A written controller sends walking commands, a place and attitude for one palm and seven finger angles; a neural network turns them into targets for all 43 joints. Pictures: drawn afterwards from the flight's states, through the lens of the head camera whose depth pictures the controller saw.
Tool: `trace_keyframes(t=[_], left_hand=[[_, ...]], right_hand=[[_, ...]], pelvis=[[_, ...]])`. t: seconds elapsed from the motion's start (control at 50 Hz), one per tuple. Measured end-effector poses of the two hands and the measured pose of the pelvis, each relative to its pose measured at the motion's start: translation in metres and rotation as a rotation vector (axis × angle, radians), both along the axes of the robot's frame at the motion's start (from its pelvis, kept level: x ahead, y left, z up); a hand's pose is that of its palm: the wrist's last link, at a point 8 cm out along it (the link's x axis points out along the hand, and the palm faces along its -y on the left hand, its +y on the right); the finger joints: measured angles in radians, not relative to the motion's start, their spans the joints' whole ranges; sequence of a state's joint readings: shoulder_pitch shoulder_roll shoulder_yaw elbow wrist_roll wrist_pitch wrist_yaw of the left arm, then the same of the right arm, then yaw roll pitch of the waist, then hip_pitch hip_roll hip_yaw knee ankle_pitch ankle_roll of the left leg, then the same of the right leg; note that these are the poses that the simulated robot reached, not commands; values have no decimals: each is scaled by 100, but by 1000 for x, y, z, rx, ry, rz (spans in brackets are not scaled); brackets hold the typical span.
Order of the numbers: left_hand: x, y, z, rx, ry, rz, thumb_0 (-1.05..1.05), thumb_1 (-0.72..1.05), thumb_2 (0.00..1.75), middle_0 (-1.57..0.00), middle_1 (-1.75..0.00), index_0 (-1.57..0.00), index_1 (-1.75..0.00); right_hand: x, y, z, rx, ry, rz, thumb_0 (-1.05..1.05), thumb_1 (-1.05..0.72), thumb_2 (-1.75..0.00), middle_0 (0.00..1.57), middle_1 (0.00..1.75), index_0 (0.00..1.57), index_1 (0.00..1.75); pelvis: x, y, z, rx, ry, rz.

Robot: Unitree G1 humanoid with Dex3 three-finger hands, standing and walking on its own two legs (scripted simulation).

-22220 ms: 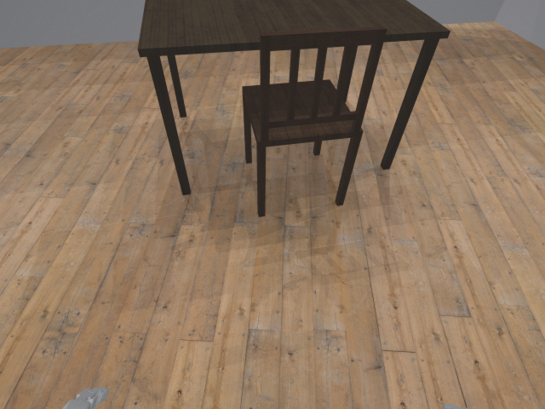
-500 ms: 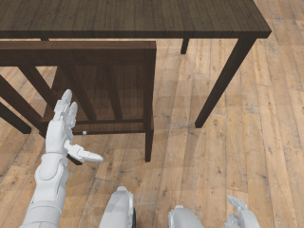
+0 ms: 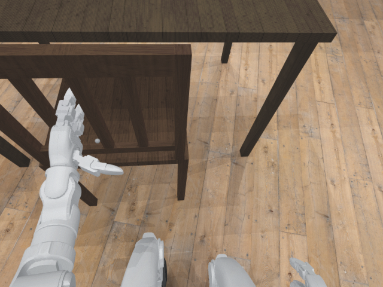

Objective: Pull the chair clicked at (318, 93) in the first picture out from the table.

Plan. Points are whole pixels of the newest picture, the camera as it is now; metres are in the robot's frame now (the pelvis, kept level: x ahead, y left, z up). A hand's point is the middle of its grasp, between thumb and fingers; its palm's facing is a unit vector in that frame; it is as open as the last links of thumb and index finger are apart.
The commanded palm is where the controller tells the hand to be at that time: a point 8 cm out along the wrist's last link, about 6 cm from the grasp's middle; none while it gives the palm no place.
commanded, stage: push the fingers through the gap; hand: left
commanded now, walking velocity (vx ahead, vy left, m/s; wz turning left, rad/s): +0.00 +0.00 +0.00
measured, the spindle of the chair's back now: (94, 117) +0.46 +0.23 +0.02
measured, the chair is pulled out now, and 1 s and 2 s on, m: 0.00 0.00 0.01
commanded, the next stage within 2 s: hook a spindle and tug to test in 0.72 s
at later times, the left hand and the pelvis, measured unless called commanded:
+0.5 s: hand (98, 128) +0.43 +0.21 +0.03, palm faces +0.09 -1.00 -0.04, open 16.9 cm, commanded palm +0.41 +0.25 +0.03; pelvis +0.00 +0.01 +0.00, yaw -1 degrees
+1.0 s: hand (97, 130) +0.43 +0.21 +0.02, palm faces +0.11 -0.99 -0.02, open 16.6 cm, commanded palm +0.41 +0.25 +0.03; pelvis +0.00 +0.01 +0.00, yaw -1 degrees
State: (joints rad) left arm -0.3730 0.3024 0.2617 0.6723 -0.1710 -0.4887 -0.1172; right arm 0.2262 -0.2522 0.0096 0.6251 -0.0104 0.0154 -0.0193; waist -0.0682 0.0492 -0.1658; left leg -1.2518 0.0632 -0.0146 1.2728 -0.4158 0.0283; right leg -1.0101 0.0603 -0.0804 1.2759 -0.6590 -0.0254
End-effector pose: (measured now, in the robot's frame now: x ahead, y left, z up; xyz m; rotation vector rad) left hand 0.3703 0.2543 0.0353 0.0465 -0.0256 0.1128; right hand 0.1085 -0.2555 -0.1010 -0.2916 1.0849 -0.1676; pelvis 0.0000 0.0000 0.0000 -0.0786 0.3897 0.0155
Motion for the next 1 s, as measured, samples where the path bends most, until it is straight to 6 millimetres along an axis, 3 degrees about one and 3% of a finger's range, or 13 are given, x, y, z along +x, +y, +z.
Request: trace_keyframes(t=[0.16, 0.4, 0.62, 0.86, 1.0], left_hand=[[15, 5, -8, -12, 44, -7, -2, -50, 30, -6, -8, -6, -8], [38, 10, -4, -8, 21, -4, -2, -50, 30, -6, -8, -6, -8], [29, 7, -9, -21, 38, 3, -2, -50, 30, -6, -8, -6, -8], [33, 12, -6, -14, 27, -9, -2, -50, 30, -6, -8, -6, -8], [32, 9, -10, -29, 30, -3, -2, -50, 30, -10, -21, -11, -21]], right_hand=[[-16, 1, -3, -2, 54, -23, 1, -90, -90, 20, 30, 20, 30], [-35, 2, -3, -15, 126, -49, 1, -90, -90, 20, 30, 20, 30], [-32, 8, 2, 0, 129, -49, 1, -90, -90, 20, 30, 20, 30], [-24, 7, 0, -9, 114, -32, 1, -90, -90, 20, 30, 20, 30], [-25, 6, 1, -12, 118, -35, 1, -90, -90, 20, 30, 20, 30]], pelvis=[[0, 2, -1, -5, 10, -3], [1, 7, -2, -12, 25, -6], [3, 11, 3, -11, 19, -8], [0, 10, 0, -17, 19, 0], [1, 10, 0, -15, 20, -4]])
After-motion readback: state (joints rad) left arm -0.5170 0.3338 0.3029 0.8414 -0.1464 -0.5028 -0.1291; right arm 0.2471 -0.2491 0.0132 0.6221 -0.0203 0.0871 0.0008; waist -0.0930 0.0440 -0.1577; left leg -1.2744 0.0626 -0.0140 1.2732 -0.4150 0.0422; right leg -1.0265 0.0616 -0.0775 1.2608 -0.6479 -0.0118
